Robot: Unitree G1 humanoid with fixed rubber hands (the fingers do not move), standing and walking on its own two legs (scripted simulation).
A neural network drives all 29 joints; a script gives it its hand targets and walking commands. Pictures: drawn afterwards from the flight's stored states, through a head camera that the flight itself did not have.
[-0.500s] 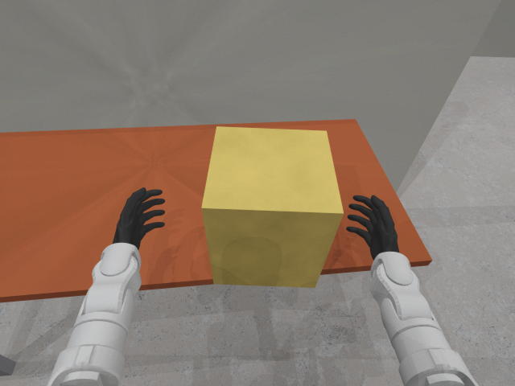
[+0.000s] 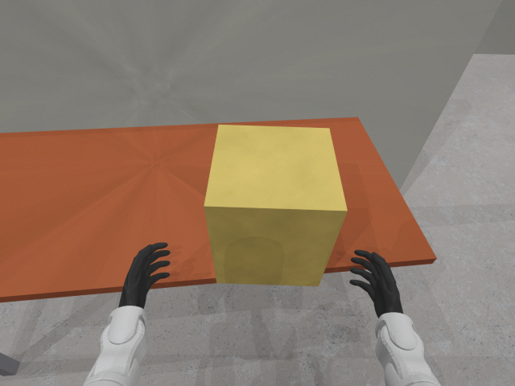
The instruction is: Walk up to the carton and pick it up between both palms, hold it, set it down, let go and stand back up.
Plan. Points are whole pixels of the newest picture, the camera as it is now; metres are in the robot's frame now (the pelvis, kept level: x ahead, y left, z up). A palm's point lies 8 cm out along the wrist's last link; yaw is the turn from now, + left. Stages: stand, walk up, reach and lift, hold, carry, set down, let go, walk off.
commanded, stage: set down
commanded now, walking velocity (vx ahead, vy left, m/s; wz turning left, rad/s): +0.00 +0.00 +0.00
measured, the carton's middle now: (270, 208) +0.42 -0.01 +0.00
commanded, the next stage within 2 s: let go in 1.24 s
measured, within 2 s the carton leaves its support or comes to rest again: neither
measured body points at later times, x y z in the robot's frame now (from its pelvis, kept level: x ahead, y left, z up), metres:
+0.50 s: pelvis +0.01 -0.01 +0.00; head -0.01 +0.00 +0.45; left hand +0.22 +0.22 -0.05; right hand +0.22 -0.22 -0.06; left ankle -0.03 +0.11 -0.74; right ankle +0.04 -0.13 -0.74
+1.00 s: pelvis +0.02 -0.01 +0.00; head +0.01 +0.00 +0.45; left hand +0.20 +0.21 -0.07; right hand +0.19 -0.23 -0.07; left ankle -0.03 +0.11 -0.74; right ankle +0.04 -0.13 -0.74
